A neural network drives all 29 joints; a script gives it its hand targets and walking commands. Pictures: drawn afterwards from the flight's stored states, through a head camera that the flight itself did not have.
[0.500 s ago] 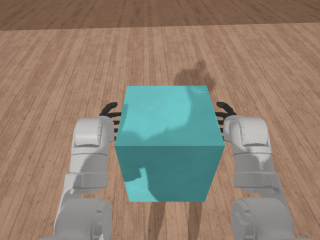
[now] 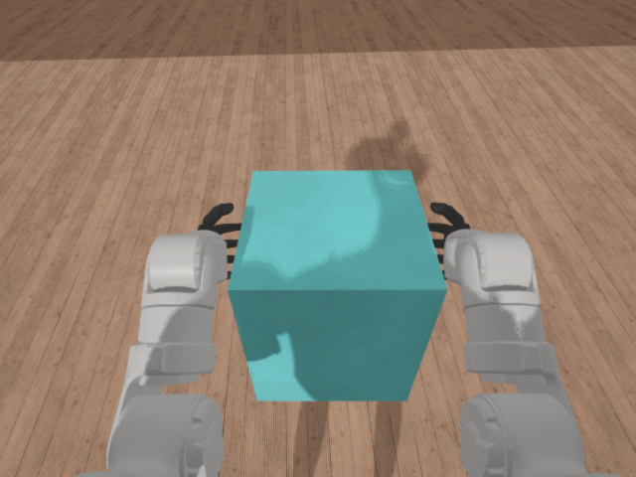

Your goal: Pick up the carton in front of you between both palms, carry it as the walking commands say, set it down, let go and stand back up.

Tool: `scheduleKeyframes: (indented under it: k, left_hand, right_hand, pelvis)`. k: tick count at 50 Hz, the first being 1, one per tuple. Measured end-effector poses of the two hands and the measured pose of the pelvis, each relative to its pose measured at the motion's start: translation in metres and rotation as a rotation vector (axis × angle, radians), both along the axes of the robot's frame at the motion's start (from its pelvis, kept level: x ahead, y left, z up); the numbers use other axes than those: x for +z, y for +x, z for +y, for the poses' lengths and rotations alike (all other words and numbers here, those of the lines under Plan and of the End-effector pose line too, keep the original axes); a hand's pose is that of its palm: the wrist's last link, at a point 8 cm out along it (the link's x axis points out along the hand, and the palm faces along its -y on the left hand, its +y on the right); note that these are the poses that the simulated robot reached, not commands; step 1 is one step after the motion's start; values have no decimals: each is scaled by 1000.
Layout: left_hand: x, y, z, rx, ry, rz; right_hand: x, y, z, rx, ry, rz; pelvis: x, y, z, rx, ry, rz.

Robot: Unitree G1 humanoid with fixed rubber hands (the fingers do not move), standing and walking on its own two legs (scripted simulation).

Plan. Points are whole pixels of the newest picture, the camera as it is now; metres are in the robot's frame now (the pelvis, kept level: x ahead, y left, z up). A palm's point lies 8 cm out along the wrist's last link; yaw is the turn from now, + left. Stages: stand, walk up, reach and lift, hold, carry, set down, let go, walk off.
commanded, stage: carry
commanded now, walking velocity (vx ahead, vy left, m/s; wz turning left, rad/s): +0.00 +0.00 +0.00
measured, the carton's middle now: (331, 288) +0.35 +0.00 +0.05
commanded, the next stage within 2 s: none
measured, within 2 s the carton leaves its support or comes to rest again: neither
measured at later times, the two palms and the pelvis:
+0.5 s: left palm (209, 208) +0.38 +0.15 +0.17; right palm (458, 207) +0.38 -0.15 +0.17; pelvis +0.03 +0.00 +0.00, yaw +0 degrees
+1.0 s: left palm (246, 123) +0.62 +0.14 +0.15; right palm (422, 115) +0.64 -0.16 +0.16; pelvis +0.25 -0.03 +0.00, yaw +2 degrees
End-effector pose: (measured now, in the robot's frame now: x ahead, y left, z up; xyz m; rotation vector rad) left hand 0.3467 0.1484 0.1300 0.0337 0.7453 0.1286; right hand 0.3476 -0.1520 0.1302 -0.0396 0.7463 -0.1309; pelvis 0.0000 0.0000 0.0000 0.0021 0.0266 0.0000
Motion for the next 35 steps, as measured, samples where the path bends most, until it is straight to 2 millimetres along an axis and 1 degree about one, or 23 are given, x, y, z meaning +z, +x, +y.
scheduleKeyframes:
  k: [15,18,20,24,28,30,32,35]
  left_hand:
    - [1,3,0,0,0,-2]
    - [6,6,0,-3,2,-15]
    - [13,11,0,-4,3,-30]
    - [37,28,-1,0,12,-81]
    - [57,51,0,9,14,-104]
    - [61,64,3,13,12,-95]
    - [61,79,7,16,5,-75]
    - [56,107,11,15,-9,-45]
  right_hand:
    - [1,3,0,0,0,-2]
    - [6,6,0,2,-2,-14]
    - [13,11,0,4,-4,-30]
    - [36,29,0,9,-12,-81]
    - [57,55,0,15,-5,-104]
    - [63,71,3,15,-2,-95]
    - [65,87,8,14,-4,-75]
    - [60,111,11,6,-9,-46]
  pelvis:
    - [0,4,0,0,0,-1]
    - [1,8,0,1,-1,-1]
    - [2,13,0,2,-1,2]
    - [3,26,-2,4,2,5]
    - [1,49,-3,10,-2,14]
    - [0,63,-1,13,-4,19]
    - [-1,79,2,8,2,23]
    - [-3,103,5,0,9,32]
